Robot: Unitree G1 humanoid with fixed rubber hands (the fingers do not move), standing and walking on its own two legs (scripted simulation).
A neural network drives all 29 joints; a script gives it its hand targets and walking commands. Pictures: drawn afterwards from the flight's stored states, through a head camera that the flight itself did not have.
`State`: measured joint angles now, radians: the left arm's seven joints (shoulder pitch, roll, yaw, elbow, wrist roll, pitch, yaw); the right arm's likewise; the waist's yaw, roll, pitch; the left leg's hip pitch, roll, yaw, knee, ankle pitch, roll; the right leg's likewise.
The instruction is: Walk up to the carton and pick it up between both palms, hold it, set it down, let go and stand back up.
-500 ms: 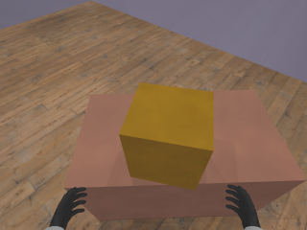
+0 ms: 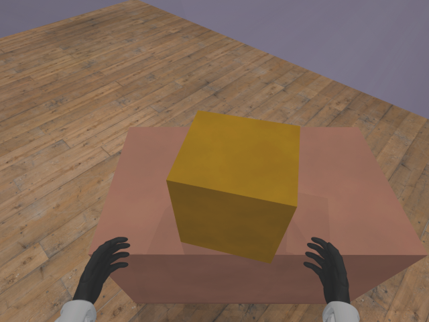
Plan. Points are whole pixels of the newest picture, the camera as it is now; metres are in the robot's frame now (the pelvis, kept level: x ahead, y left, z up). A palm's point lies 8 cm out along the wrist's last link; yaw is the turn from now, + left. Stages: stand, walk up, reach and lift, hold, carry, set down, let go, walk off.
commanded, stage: reach and lift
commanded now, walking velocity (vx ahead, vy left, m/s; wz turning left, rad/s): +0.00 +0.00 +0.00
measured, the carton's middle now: (235, 189) +0.42 -0.03 -0.07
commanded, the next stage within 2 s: none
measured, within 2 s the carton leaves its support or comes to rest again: neither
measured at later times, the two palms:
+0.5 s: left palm (103, 233) +0.27 +0.24 +0.01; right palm (335, 253) +0.24 -0.20 -0.02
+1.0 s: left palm (112, 182) +0.35 +0.23 +0.06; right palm (348, 212) +0.29 -0.22 +0.04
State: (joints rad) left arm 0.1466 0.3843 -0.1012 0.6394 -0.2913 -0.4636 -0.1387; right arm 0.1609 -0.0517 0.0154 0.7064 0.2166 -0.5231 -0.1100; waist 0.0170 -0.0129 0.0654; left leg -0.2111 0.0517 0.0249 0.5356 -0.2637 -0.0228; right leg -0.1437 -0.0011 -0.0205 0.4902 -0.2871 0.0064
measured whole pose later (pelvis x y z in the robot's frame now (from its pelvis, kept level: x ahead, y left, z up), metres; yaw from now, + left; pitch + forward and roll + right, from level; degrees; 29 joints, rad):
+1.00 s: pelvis +0.01 +0.00 +0.01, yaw -1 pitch -1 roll -1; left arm -0.30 0.40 -0.01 0.57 -0.29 0.00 -0.11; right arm -0.17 -0.19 0.01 0.48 0.30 -0.08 -0.18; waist -0.05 -0.01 0.04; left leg -0.16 0.04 0.05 0.39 -0.20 -0.02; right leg -0.10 0.00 0.00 0.34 -0.21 0.01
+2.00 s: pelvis +0.01 +0.00 +0.01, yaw +0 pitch +9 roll -1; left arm -0.96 0.40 -0.06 1.23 -0.27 -0.04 -0.09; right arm -0.79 -0.25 0.09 1.03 0.42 -0.03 -0.17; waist -0.12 0.00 -0.12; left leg -0.41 0.06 0.02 0.44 -0.19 -0.02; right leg -0.33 0.01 -0.02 0.36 -0.19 0.01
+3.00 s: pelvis -0.01 +0.01 -0.04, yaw -1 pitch +29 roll -4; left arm -1.01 0.27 -0.11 1.54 -0.26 -0.48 -0.02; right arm -0.88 -0.18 0.00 1.43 0.33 -0.48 -0.11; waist -0.11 0.07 -0.28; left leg -1.04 0.06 -0.02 0.82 -0.29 -0.01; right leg -0.94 0.01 -0.05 0.74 -0.30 0.02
